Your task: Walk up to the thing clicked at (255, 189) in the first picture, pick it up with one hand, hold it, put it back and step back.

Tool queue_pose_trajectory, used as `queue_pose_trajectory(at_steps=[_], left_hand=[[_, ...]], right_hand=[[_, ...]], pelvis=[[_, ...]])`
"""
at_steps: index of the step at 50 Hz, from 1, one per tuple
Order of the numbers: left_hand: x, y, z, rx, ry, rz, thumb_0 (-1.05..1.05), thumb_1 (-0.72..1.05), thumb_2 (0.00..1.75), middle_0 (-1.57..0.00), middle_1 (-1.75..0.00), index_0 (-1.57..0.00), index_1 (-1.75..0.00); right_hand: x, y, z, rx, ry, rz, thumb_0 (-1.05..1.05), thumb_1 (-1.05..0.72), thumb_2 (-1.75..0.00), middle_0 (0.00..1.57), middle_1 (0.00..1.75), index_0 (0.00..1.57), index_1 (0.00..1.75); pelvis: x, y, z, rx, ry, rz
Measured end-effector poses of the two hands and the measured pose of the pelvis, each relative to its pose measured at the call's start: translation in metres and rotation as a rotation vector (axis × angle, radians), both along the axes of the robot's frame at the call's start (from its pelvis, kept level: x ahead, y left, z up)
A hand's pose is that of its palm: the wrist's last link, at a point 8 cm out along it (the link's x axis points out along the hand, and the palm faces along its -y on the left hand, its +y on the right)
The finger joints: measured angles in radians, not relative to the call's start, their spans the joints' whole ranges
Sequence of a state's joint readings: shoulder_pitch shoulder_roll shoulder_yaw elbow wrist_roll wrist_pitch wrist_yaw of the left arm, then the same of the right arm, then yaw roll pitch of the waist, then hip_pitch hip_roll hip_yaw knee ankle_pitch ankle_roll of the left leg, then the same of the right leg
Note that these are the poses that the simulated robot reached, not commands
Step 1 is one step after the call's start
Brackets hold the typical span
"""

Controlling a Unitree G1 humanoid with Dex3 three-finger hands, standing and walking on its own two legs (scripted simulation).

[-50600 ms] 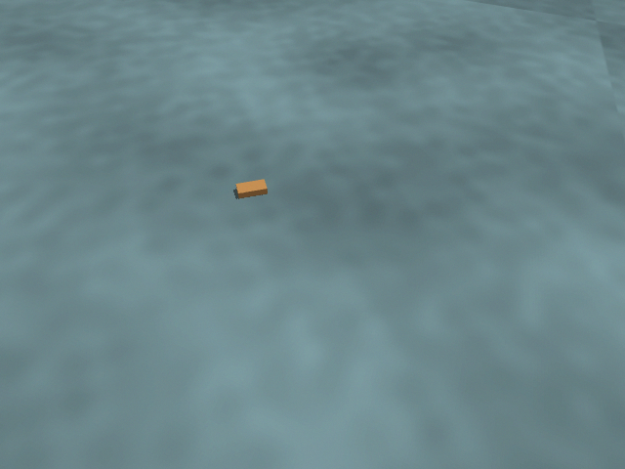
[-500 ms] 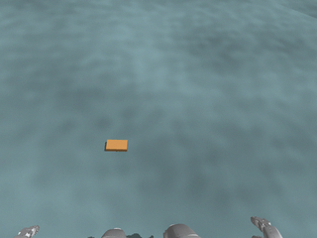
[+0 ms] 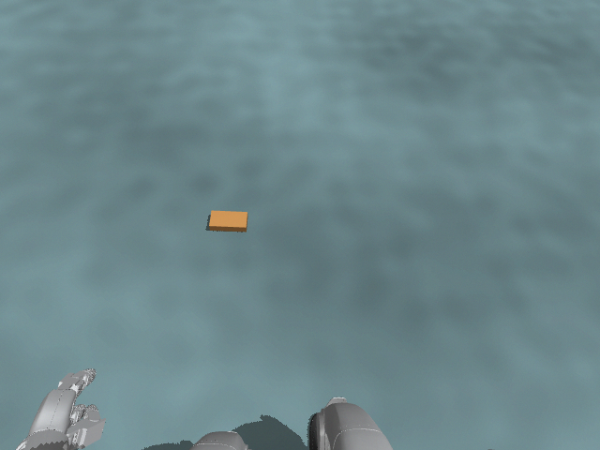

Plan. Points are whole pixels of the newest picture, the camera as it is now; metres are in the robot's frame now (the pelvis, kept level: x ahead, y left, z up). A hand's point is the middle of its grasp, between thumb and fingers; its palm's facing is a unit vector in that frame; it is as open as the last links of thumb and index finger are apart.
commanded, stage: step back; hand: left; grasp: from above
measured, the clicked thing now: (228, 221) +0.88 +0.21 -0.73
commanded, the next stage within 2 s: stand in 1.54 s
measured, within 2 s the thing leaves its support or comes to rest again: neither
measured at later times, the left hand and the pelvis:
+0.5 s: hand out of the picture -0.12 +0.22 -0.12, palm faces -0.04 -0.90 -0.43, open 7.4 cm; pelvis -0.17 -0.05 +0.01, yaw -3 degrees
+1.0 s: hand out of the picture -0.14 +0.22 -0.13, palm faces +0.02 -0.92 -0.40, open 7.4 cm; pelvis -0.20 -0.06 +0.01, yaw +1 degrees
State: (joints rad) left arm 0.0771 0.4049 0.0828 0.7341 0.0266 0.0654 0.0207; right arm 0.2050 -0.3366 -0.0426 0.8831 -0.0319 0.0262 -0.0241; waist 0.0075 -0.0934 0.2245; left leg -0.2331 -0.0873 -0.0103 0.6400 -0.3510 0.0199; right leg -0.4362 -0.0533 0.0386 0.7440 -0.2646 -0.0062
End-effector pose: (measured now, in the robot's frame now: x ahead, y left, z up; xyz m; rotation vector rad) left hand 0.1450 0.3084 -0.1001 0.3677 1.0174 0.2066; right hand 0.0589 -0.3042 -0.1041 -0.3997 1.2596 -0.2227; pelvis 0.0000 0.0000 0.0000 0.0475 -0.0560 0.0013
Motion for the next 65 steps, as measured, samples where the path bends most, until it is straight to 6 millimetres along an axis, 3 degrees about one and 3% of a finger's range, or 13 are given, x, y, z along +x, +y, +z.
queue_pose_trajectory(at_steps=[4,10,14,17,23,27,33,36,41,46,52,58,65], left_hand=[[-0.033,-0.01,-0.002,-0.047,0.041,0.013,0.0,0.91,0.9,-0.2,-0.3,-0.2,-0.3],[-0.096,-0.016,-0.003,-0.053,0.106,0.013,0.0,0.91,0.9,-0.2,-0.3,-0.2,-0.3],[-0.141,-0.021,-0.008,-0.02,0.156,0.001,0.0,0.91,0.9,-0.2,-0.3,-0.2,-0.3],[-0.175,-0.029,-0.012,0.012,0.18,-0.003,0.0,0.91,0.9,-0.2,-0.3,-0.2,-0.3],[-0.249,-0.047,0.01,0.03,0.207,0.039,0.0,0.9,0.9,-0.2,-0.3,-0.2,-0.3],[-0.276,-0.045,0.023,0.051,0.202,0.062,0.01,0.9,0.9,-0.21,-0.3,-0.2,-0.3],[-0.292,-0.027,0.023,0.06,0.114,0.093,0.01,0.9,0.9,-0.21,-0.3,-0.2,-0.3],[-0.301,-0.018,0.016,0.047,0.11,0.108,0.0,0.9,0.9,-0.2,-0.3,-0.2,-0.3],[-0.309,-0.022,0.014,-0.004,0.146,0.111,0.01,0.91,0.9,-0.2,-0.3,-0.2,-0.3],[-0.301,-0.033,0.012,-0.015,0.149,0.088,0.01,0.91,0.9,-0.2,-0.3,-0.2,-0.3],[-0.29,-0.055,0.007,0.003,0.122,0.094,0.0,0.91,0.9,-0.2,-0.3,-0.2,-0.3],[-0.289,-0.064,0.016,-0.015,0.124,0.132,0.0,0.9,0.9,-0.2,-0.3,-0.2,-0.3],[-0.274,-0.044,0.005,-0.013,0.15,0.15,0.0,0.9,0.9,-0.21,-0.3,-0.2,-0.3]], right_hand=[[-0.024,0.003,0.016,-0.001,-0.02,0.011,0.01,-0.9,-0.89,0.21,0.3,0.2,0.3],[-0.034,-0.014,0.035,-0.037,-0.121,0.022,0.01,-0.9,-0.89,0.21,0.3,0.2,0.3],[-0.042,-0.032,0.033,-0.041,-0.192,0.039,0.01,-0.9,-0.89,0.21,0.3,0.2,0.3],[-0.056,-0.05,0.02,-0.027,-0.231,0.038,0.01,-0.9,-0.89,0.21,0.3,0.2,0.3],[-0.112,-0.063,0.008,0.027,-0.177,-0.012,0.01,-0.9,-0.9,0.21,0.3,0.2,0.3],[-0.156,-0.063,0.001,0.048,-0.112,-0.015,0.01,-0.9,-0.9,0.21,0.3,0.2,0.3],[-0.214,-0.053,-0.012,0.054,0.038,0.019,0.01,-0.9,-0.9,0.21,0.3,0.2,0.3],[-0.227,-0.041,-0.007,0.059,0.046,0.017,0.01,-0.9,-0.9,0.21,0.3,0.2,0.3],[-0.233,-0.034,0.008,0.066,-0.01,-0.001,0.01,-0.9,-0.89,0.21,0.3,0.2,0.3],[-0.221,-0.047,0.014,0.059,-0.051,0.0,0.01,-0.9,-0.89,0.21,0.3,0.2,0.3],[-0.193,-0.073,0.0,0.043,-0.053,-0.001,0.01,-0.9,-0.9,0.21,0.3,0.2,0.3],[-0.159,-0.069,0.003,0.054,-0.048,0.054,0.01,-0.9,-0.9,0.21,0.3,0.2,0.3],[-0.128,-0.046,-0.003,0.051,-0.045,0.08,0.01,-0.9,-0.9,0.2,0.3,0.2,0.3]], pelvis=[[-0.024,-0.001,0.01,-0.057,0.001,0.009],[-0.063,-0.011,0.016,-0.073,0.028,-0.034],[-0.097,-0.023,0.009,-0.061,0.027,-0.07],[-0.125,-0.035,-0.002,-0.055,0.016,-0.09],[-0.162,-0.049,0.007,-0.021,0.002,-0.076],[-0.18,-0.049,0.014,-0.015,0.021,-0.047],[-0.202,-0.044,0.008,-0.05,0.026,0.028],[-0.209,-0.039,0.007,-0.006,0.0,0.025],[-0.207,-0.038,0.018,-0.042,0.001,0.034],[-0.204,-0.048,0.019,-0.041,0.004,0.023],[-0.191,-0.063,0.008,-0.071,0.0,0.031],[-0.174,-0.062,0.016,-0.056,0.005,0.048],[-0.158,-0.045,0.009,-0.056,0.006,0.067]])
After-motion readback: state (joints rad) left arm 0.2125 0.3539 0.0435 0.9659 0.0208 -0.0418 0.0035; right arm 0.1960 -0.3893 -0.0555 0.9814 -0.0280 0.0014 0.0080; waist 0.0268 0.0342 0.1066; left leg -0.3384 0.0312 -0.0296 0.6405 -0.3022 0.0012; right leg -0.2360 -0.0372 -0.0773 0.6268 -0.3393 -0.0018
